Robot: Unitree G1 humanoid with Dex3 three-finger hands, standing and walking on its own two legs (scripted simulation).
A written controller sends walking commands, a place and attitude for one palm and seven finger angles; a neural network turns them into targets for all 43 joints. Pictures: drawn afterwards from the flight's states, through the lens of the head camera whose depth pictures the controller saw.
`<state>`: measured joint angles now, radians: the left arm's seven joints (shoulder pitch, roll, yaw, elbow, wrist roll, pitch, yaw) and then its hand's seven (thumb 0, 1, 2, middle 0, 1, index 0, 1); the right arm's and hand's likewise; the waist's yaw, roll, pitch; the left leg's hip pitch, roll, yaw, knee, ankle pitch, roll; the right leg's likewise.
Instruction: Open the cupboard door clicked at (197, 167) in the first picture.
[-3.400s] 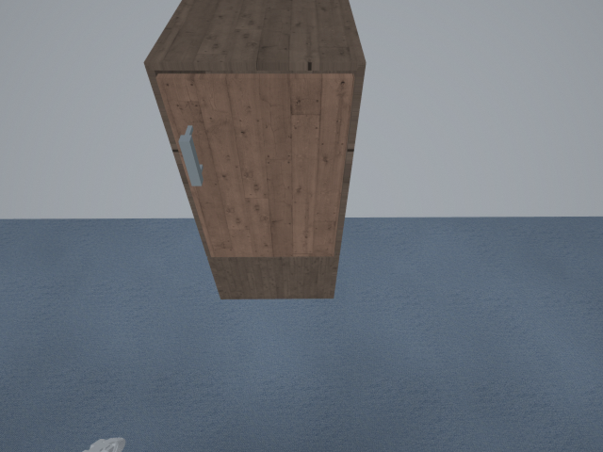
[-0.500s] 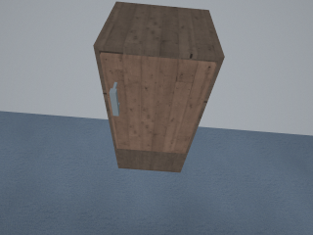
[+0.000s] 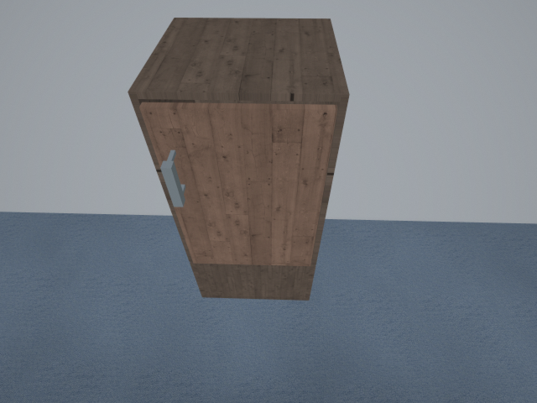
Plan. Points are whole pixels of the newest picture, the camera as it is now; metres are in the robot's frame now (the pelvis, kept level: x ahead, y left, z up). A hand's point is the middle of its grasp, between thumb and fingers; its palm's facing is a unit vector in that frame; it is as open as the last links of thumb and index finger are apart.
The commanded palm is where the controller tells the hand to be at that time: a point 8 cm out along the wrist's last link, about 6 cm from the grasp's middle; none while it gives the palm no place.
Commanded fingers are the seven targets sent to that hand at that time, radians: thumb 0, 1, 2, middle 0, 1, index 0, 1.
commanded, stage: come to a stop and stand still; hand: left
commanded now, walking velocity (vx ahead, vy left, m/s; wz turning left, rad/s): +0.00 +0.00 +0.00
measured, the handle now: (175, 178) +0.58 +0.24 -0.05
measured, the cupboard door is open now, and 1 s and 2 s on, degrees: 0 0 0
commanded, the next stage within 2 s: look again from close up in 0.74 s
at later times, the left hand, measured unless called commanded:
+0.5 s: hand out of the picture +0.01 +0.17 -0.18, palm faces +0.04 -0.98 -0.17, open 7.4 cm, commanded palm none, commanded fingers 0.00 0.90 0.90 -0.20 -0.30 -0.20 -0.30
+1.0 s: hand out of the picture +0.03 +0.21 -0.18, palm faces -0.01 -0.98 -0.20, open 7.3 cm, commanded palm none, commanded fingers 0.00 0.90 0.90 -0.20 -0.30 -0.20 -0.30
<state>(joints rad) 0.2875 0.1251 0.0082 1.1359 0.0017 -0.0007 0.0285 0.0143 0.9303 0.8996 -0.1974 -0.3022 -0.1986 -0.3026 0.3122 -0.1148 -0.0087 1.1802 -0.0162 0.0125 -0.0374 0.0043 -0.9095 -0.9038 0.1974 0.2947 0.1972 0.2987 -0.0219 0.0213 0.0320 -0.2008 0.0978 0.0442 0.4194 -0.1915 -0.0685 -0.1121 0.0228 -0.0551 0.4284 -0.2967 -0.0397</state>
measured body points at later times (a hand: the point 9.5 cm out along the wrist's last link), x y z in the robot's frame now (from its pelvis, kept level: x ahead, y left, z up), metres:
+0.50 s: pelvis +0.02 +0.01 +0.00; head +0.03 +0.01 +0.45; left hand +0.01 +0.23 -0.16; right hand +0.03 -0.21 -0.16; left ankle +0.02 +0.16 -0.74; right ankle -0.04 -0.09 -0.74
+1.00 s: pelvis +0.02 +0.04 -0.01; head +0.03 +0.03 +0.44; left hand +0.03 +0.26 -0.16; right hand +0.02 -0.19 -0.17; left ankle +0.02 +0.17 -0.74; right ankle -0.04 -0.09 -0.74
